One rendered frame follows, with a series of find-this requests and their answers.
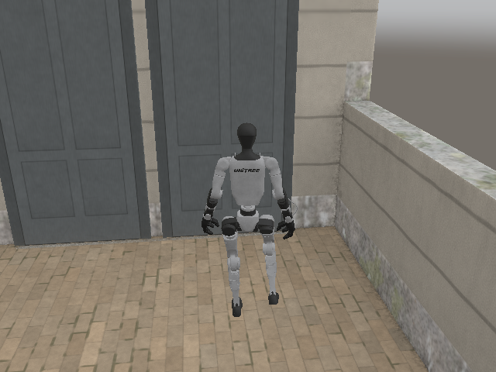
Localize robot left forearm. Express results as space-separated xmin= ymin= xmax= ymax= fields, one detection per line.
xmin=203 ymin=188 xmax=218 ymax=220

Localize right robot shin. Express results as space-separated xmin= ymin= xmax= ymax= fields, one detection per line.
xmin=265 ymin=243 xmax=277 ymax=295

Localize robot right forearm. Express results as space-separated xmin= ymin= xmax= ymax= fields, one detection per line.
xmin=277 ymin=188 xmax=294 ymax=223

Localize left robot upper arm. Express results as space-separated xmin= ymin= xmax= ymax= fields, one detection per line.
xmin=210 ymin=157 xmax=231 ymax=199

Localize robot right foot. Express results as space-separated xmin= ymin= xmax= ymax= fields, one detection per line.
xmin=268 ymin=292 xmax=279 ymax=305

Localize right robot upper arm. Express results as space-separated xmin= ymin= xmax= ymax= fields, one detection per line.
xmin=263 ymin=157 xmax=284 ymax=200

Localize left robot hand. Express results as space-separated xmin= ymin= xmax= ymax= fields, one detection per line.
xmin=201 ymin=217 xmax=219 ymax=235

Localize right robot hand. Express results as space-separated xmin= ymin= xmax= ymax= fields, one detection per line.
xmin=277 ymin=220 xmax=295 ymax=239

